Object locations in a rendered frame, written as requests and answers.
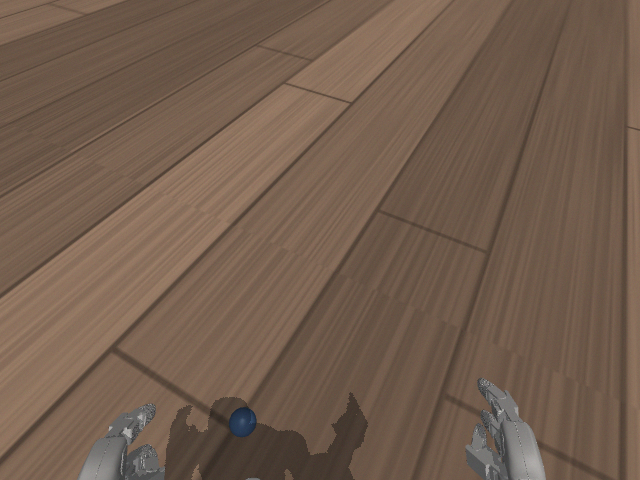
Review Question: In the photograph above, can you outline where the right robot hand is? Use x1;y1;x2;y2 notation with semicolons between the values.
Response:
465;378;546;480

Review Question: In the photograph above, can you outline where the ball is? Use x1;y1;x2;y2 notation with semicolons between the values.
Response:
229;407;256;437

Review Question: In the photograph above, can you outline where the left robot hand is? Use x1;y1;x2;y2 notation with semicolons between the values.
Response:
77;403;165;480

